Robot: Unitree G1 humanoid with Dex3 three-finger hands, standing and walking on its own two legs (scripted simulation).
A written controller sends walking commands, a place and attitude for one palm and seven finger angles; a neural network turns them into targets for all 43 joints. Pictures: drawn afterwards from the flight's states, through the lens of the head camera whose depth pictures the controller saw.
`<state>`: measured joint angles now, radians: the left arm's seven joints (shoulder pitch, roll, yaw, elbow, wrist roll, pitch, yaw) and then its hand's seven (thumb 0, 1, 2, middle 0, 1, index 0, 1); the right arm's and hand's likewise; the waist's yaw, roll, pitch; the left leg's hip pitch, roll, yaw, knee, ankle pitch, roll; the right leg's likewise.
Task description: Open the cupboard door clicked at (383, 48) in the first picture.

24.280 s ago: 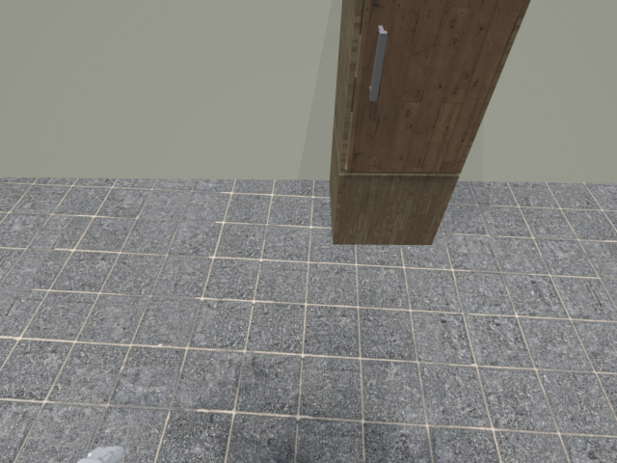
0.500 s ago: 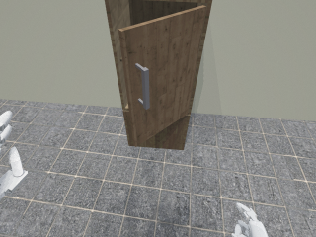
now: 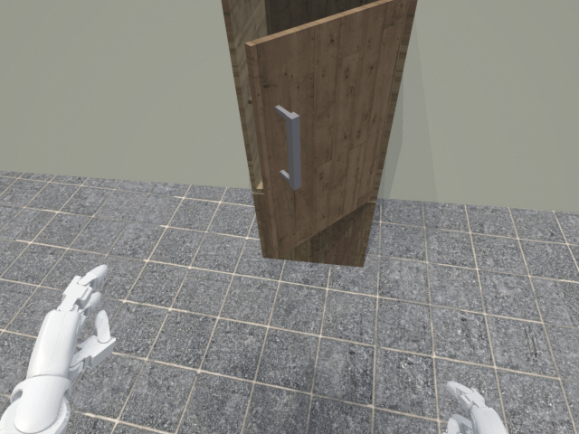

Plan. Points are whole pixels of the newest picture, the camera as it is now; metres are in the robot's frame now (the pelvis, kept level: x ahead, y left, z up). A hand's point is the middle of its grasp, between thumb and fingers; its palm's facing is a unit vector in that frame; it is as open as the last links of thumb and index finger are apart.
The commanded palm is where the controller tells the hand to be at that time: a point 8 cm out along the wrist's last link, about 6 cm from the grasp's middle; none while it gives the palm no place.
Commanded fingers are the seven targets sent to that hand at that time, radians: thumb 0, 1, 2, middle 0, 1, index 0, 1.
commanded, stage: let the arm hang, fingers relaxed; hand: left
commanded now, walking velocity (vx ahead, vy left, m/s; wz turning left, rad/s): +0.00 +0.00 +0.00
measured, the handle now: (288, 149) +0.64 +0.05 +0.04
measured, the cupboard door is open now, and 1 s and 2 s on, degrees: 45 45 45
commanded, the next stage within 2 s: look to check the result in 1.00 s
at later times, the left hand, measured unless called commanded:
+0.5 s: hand out of the picture -0.06 +0.18 -0.16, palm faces +0.04 -0.97 -0.25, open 7.3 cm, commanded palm none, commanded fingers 0.00 0.90 0.90 -0.20 -0.30 -0.20 -0.30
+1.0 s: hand out of the picture +0.07 +0.17 -0.16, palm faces +0.02 -0.97 -0.24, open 7.4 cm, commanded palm none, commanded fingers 0.00 0.90 0.90 -0.20 -0.30 -0.20 -0.30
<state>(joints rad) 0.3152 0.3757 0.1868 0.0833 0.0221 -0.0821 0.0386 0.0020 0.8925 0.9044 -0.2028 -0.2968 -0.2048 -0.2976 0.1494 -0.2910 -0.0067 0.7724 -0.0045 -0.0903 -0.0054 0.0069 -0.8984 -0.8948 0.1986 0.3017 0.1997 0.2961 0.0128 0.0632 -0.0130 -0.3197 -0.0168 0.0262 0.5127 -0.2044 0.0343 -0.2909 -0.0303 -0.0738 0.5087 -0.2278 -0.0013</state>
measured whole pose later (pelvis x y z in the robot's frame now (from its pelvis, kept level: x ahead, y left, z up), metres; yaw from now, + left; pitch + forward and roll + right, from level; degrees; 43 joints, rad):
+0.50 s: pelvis +0.00 -0.02 +0.01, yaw +1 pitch -1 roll +0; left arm 0.33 0.21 0.01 1.17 0.00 0.02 0.01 0.01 0.92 0.90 -0.20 -0.30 -0.20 -0.30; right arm 0.31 -0.18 0.00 1.13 -0.01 0.03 -0.02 0.01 -0.90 -0.89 0.20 0.30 0.20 0.30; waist 0.01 0.02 0.08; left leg -0.25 0.00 0.00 0.44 -0.17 0.01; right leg -0.22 -0.01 -0.10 0.44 -0.20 -0.03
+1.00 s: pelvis +0.01 -0.03 +0.01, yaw +1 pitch -2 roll +0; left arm 0.15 0.19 0.01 1.12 0.01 -0.01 0.02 0.00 0.90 0.90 -0.20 -0.30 -0.20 -0.30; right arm 0.20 -0.21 0.00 1.13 -0.02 0.01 -0.02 0.00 -0.91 -0.89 0.19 0.30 0.20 0.30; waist -0.01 0.02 0.05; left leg -0.18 0.01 0.00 0.38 -0.16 -0.01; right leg -0.16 0.00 -0.10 0.40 -0.21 -0.04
